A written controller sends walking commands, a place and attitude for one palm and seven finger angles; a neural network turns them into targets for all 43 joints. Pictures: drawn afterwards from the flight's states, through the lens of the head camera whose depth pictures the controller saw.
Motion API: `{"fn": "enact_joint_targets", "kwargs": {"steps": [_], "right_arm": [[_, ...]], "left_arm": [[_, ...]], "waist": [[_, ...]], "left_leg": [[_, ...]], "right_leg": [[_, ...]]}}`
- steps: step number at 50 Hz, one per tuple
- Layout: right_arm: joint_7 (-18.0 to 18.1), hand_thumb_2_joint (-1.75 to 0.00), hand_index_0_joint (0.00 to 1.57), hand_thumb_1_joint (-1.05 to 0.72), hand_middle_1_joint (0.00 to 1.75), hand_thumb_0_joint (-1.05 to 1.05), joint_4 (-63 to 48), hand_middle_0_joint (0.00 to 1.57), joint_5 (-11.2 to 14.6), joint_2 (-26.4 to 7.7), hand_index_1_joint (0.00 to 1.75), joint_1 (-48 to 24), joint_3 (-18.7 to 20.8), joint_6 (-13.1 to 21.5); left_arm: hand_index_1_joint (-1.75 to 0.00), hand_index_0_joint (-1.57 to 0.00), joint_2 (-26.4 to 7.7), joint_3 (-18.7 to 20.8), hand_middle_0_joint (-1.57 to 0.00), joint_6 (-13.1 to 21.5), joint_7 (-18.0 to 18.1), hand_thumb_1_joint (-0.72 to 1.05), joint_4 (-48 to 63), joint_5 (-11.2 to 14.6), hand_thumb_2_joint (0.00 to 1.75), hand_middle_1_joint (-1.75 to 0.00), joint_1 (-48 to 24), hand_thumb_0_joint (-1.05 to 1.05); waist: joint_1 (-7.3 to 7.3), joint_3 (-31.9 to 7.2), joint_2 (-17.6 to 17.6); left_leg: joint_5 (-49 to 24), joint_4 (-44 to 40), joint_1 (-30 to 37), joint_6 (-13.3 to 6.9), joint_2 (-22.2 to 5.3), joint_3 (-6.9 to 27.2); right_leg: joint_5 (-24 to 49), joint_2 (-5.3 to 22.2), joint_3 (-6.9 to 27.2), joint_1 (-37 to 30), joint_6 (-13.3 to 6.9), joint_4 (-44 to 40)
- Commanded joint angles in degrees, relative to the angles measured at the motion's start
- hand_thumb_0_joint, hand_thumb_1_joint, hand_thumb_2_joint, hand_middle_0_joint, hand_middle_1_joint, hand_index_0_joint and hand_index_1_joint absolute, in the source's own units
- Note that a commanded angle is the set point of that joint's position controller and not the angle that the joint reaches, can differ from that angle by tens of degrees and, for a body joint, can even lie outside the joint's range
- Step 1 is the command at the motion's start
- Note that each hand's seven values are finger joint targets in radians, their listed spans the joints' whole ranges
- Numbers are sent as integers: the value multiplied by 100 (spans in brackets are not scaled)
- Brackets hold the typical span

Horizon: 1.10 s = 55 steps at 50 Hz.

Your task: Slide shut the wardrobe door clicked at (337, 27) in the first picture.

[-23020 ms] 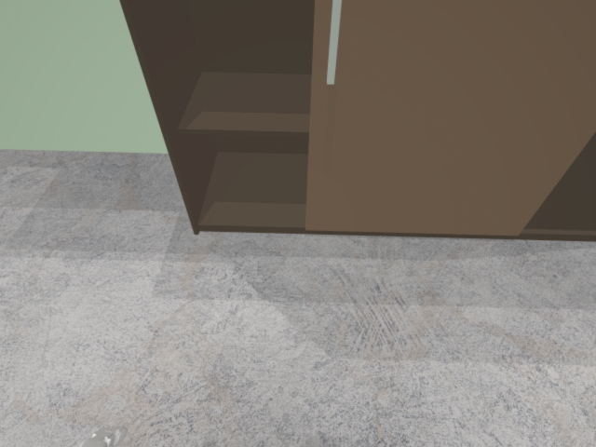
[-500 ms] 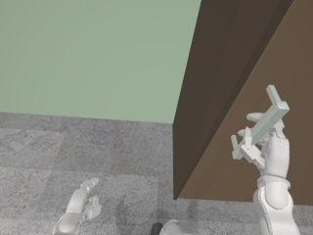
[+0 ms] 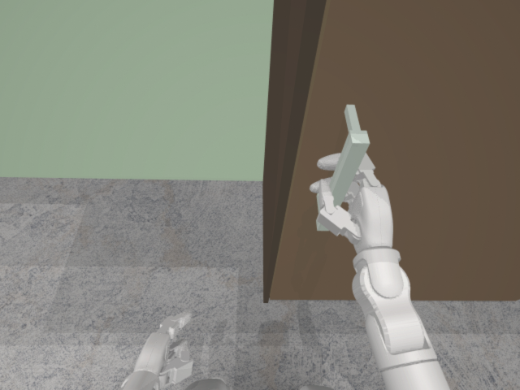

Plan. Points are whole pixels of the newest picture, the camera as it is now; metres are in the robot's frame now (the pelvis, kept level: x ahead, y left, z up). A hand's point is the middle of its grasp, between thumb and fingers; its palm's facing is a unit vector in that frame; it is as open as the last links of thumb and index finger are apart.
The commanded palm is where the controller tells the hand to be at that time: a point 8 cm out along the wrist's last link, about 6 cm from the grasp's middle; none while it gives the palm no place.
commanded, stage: stop walking and hold the door there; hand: right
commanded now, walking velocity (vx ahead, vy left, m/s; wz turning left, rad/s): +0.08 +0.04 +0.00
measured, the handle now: (335, 177) +0.39 -0.11 +0.10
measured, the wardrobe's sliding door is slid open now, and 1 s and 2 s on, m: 0.00 0.00 0.00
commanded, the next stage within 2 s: loosen the grip on the handle in 0.56 s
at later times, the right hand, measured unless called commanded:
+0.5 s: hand (323, 211) +0.33 -0.08 +0.10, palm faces +0.00 +1.00 -0.07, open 5.8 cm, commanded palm +0.31 -0.09 +0.08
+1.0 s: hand (329, 211) +0.33 -0.09 +0.10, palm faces -0.01 +1.00 -0.09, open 11.6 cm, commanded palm +0.31 -0.14 +0.10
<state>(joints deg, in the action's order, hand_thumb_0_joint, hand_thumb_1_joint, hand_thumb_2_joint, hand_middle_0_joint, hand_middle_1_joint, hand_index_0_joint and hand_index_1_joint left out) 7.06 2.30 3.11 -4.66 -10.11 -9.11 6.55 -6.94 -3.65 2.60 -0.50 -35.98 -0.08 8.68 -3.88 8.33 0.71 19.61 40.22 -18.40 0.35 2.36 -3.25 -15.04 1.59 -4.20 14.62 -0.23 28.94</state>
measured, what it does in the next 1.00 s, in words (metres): steps on the spot: left foot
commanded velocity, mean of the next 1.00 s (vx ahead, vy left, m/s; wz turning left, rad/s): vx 0.00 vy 0.00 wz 0.00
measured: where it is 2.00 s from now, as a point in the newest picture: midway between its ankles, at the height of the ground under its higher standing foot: outside the picture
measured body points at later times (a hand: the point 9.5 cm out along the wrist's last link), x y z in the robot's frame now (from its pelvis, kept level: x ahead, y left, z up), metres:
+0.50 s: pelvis -0.02 +0.00 +0.00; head +0.00 +0.01 +0.45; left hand +0.15 +0.22 -0.11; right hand +0.32 -0.13 +0.10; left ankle -0.03 +0.08 -0.74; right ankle -0.01 -0.12 -0.74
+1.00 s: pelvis -0.06 +0.00 -0.01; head -0.05 +0.00 +0.44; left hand +0.08 +0.26 -0.10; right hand +0.33 -0.14 +0.10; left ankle -0.03 +0.08 -0.74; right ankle -0.01 -0.12 -0.74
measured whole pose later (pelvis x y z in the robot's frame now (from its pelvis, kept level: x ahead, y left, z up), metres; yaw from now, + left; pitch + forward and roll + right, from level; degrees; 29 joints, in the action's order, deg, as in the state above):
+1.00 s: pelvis -0.06 +0.00 -0.01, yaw -1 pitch +2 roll -1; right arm 6.5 33.8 2.7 -6.9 -26.1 -1.7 11.8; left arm -15.6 0.4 7.6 -0.9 -37.3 1.8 15.2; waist 2.3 -2.1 -0.8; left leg 16.4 35.6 -21.3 -2.6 1.3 -2.3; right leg -13.5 0.8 -3.3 22.4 -0.6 33.9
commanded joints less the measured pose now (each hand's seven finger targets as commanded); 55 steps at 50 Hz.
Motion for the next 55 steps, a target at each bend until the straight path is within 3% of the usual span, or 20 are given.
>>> {"fn": "enact_joint_targets", "kwargs": {"steps": [1, 3, 5, 7, 11, 15, 24, 32, 33, 34, 35, 36, 37, 38, 41, 44, 52, 53, 54, 55], "right_arm": [[-510, -90, 45, -90, 140, 0, -1169, 45, -267, 553, 140, -1936, -1214, 339], [-482, -90, 45, -90, 140, 0, -961, 45, -315, 521, 140, -1960, -1162, 340], [-418, -90, 45, -90, 140, 0, -776, 45, -264, 372, 140, -2008, -998, 330], [-404, -90, 45, -90, 140, 0, -423, 45, -217, 464, 140, -2124, -983, 375], [-394, -90, 45, -90, 140, 0, 157, 45, -197, 611, 140, -2356, -992, 435], [-381, -90, 45, -90, 140, 0, 294, 45, -181, 898, 140, -2535, -1241, 538], [-305, -90, 45, -90, 140, 0, 883, 45, -149, 705, 140, -2598, -1108, 533], [-327, -90, 45, -90, 140, 0, 1369, 45, -143, 796, 140, -2699, -1132, 631], [-66, -90, 45, -90, 140, 0, -341, 45, -736, -4053, 140, -5973, 3244, 835], [-189, -84, 45, -78, 140, 0, 1020, 45, -527, -3060, 140, -7109, 2623, 3], [-493, -78, 45, -66, 140, 0, 2027, 45, -387, -761, 140, -4693, 1262, -178], [-664, -73, 45, -54, 140, 0, 2944, 45, 208, -299, 140, -2466, 1611, -256], [-682, -67, 45, -42, 140, 0, 1810, 45, 687, -569, 140, -2438, 1898, -99], [-645, -61, 45, -30, 140, 0, 1365, 45, 785, -745, 140, -2647, 1952, 44], [-304, -43, 45, 7, 140, 0, 1496, 45, 349, -425, 140, -2763, 1234, 478], [-82, -26, 44, 43, 138, 0, 1443, 44, -159, -402, 138, -3930, 627, 859], [-126, -20, 33, 55, 125, 0, 2320, 33, 73, -636, 125, -4330, 763, 939], [-81, -20, 32, 55, 123, 0, 2248, 32, 46, -1273, 123, -4213, 1366, 964], [-72, -20, 30, 55, 122, 0, 2208, 30, 43, -1362, 122, -4030, 1423, 963], [-117, -20, 29, 55, 120, 0, 2090, 29, 97, -1023, 120, -4097, 1170, 994]], "left_arm": [[-30, -20, -982, 410, -20, 193, 162, 90, 759, 66, 90, -30, -352, 0], [-30, -20, -958, 420, -20, 144, 207, 90, 762, 118, 90, -30, -331, 0], [-30, -20, -923, 435, -20, 110, 247, 90, 738, 161, 90, -30, -240, 0], [-30, -20, -868, 399, -20, 93, 302, 90, 769, 174, 90, -30, -413, 0], [-30, -20, -937, 405, -20, 26, 380, 90, 676, 138, 90, -30, -392, 0], [-30, -20, -998, 438, -20, 4, 381, 90, 676, 93, 90, -30, -346, 0], [-30, -20, -1107, 436, -20, 110, 463, 90, 550, 84, 90, -30, -180, 0], [-30, -20, -1062, 410, -20, 122, 522, 90, 379, 50, 90, -30, -109, 0], [-30, -20, -1446, 1021, -20, 182, 452, 90, 527, -130, 90, -30, -13, 0], [-30, -20, -1475, 1033, -20, 421, 300, 90, -87, -217, 90, -30, -530, 0], [-30, -20, -1263, 816, -20, 696, 192, 90, 180, 66, 90, -30, 357, 0], [-30, -20, -1332, 724, -20, 717, 134, 90, 211, 196, 90, -30, 440, 0], [-30, -20, -1465, 628, -20, 710, 65, 90, 394, 177, 90, -30, 259, 0], [-30, -20, -1439, 593, -20, 722, 48, 90, 523, 155, 90, -30, -2, 0], [-30, -20, -1426, 616, -20, 662, -82, 90, 593, 128, 90, -30, 210, 0], [-30, -20, -1411, 630, -20, 675, -76, 90, 633, 181, 90, -30, 230, 0], [-30, -20, -1438, 514, -20, 903, 94, 90, 584, 263, 90, -30, 243, 0], [-30, -20, -1485, 557, -20, 909, 110, 90, 554, 249, 90, -30, 283, 0], [-30, -20, -1501, 541, -20, 895, 120, 90, 563, 230, 90, -30, 233, 0], [-30, -20, -1442, 510, -20, 914, 104, 90, 614, 231, 90, -30, 219, 0]], "waist": [[554, -2222, 308], [587, -2366, -133], [635, -2649, -899], [520, -2428, -1177], [467, -2120, -927], [519, -2187, 323], [506, -2076, -233], [492, -2065, -537], [76, -1020, -2090], [699, -2644, -560], [476, -3519, -990], [231, -3223, -1000], [19, -3562, 19], [61, -3494, 494], [477, -2331, -801], [770, -1875, -519], [673, -2096, -528], [508, -2311, -400], [465, -2390, -411], [516, -2424, -425]], "left_leg": [[-587, -1115, 537, -91, -340, 396], [-1888, -1466, 1054, -162, -587, 610], [-3926, -1430, 1475, -417, -1241, 1431], [-4762, -1456, 1786, -482, -1507, 1668], [-3454, -1386, 1282, -257, -1179, 1244], [-1361, -1032, 563, -1, -502, 550], [-1784, -1639, 710, -134, -727, 893], [-1794, -1819, 491, -76, -713, 831], [-3425, -2617, -251, 312, -732, 1568], [-4302, -1243, 1320, -428, -537, 795], [-4338, -880, 1302, -328, -284, 269], [-3985, -886, 806, -182, -228, 197], [-3392, -976, 880, -195, -282, 197], [-2831, -1063, 749, -224, -290, 221], [-1496, -1257, -16, -97, -177, 149], [-103, -1348, -677, -91, -213, 307], [799, -1674, -427, -103, -298, 680], [723, -1693, -222, -123, -315, 754], [588, -1649, -70, -115, -307, 743], [364, -1609, -27, -113, -306, 687]], "right_leg": [[3264, 1818, 1193, -1437, -639, -182], [2289, 1347, 831, -997, -374, 95], [1593, 653, 279, -703, -59, 620], [-103, 198, 319, -75, 59, 802], [610, 298, 446, -576, -36, -61], [1926, 1131, 1171, -1168, -479, -541], [1400, 726, 617, -911, -156, -397], [1520, 651, 539, -1167, -165, -473], [1462, 657, 255, -1129, -350, 164], [2551, -21, 321, -214, -71, -470], [3271, -91, 193, -872, 61, -450], [3375, -41, 259, -1081, 34, -144], [3051, -115, 224, -1346, 128, -92], [2559, -109, 212, -1376, 164, -106], [1180, 1, 320, -548, -29, -112], [-238, -21, 348, -195, -114, -96], [-732, -222, 175, 359, -162, 41], [-596, -213, 154, 341, -169, 49], [-505, -212, 159, 363, -173, 19], [-382, -206, 181, 313, -184, 1]]}}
